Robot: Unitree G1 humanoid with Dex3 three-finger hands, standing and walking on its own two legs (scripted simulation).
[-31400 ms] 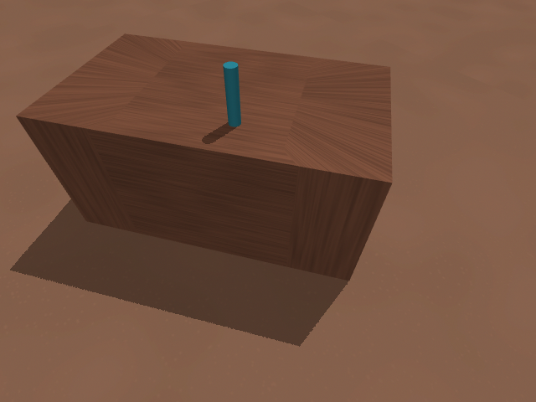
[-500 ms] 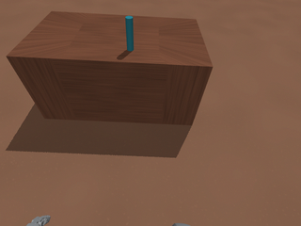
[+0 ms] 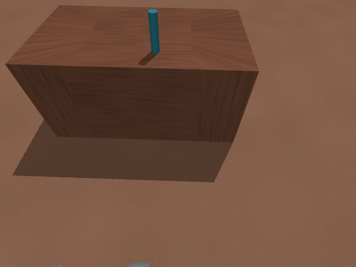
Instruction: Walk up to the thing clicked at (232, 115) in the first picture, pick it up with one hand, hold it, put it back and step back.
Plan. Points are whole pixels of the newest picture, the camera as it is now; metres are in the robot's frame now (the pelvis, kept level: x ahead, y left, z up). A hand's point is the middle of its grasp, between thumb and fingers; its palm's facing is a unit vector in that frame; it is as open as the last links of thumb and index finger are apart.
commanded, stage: step back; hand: left
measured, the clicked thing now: (154, 32) +1.12 +0.18 -0.06
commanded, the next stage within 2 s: stand in 0.32 s
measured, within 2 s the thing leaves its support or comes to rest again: neither
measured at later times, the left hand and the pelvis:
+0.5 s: hand out of the picture +0.12 +0.25 -0.13, palm faces -0.05 -0.94 -0.34, open 7.4 cm; pelvis +0.01 +0.00 +0.02, yaw -2 degrees
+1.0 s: hand out of the picture +0.07 +0.25 -0.13, palm faces -0.06 -0.94 -0.34, open 7.4 cm; pelvis +0.00 -0.01 +0.02, yaw -1 degrees
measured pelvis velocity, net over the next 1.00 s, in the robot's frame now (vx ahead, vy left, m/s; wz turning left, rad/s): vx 0.00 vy -0.01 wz -0.02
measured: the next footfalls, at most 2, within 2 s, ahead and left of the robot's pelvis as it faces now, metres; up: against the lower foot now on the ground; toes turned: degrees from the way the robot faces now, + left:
none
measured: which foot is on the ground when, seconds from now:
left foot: down 0.00-1.00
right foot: down 0.00-1.00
